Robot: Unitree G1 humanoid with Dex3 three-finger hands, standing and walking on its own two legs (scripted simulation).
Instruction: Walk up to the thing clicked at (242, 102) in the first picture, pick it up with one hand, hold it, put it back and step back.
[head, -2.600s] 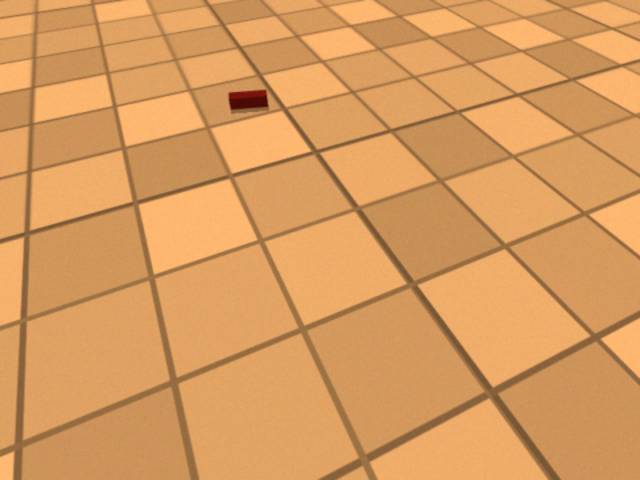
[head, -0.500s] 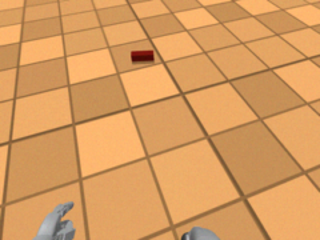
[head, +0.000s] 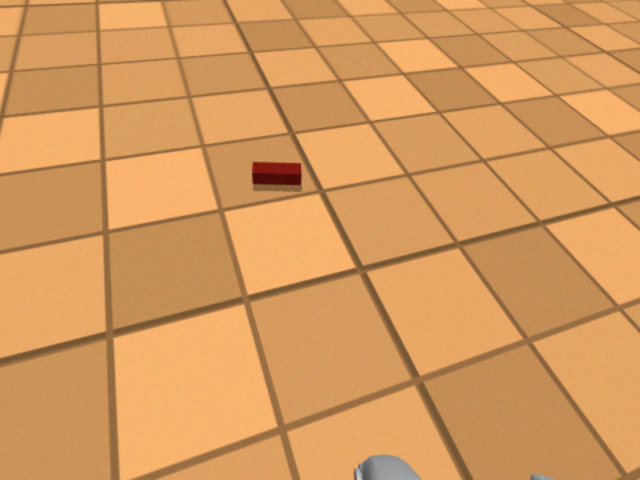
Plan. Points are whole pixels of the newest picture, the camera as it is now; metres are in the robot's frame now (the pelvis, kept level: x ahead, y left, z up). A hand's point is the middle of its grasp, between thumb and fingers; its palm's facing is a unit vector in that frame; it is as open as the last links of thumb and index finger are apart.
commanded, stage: walk up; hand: left
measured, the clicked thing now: (277, 173) +1.44 +0.13 -0.74
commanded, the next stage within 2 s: none
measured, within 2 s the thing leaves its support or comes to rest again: neither
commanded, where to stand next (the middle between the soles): +1.06 -0.12 m, yaw +1 degrees
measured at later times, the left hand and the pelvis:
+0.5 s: hand (209, 316) +0.37 +0.18 -0.11, palm faces -0.04 -0.93 -0.38, open 7.4 cm; pelvis +0.26 -0.08 +0.00, yaw -2 degrees
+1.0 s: hand (208, 256) +0.53 +0.21 -0.16, palm faces -0.02 -0.95 -0.30, open 7.4 cm; pelvis +0.49 -0.05 +0.00, yaw +1 degrees
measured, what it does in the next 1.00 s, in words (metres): walks ahead: right foot, then left foot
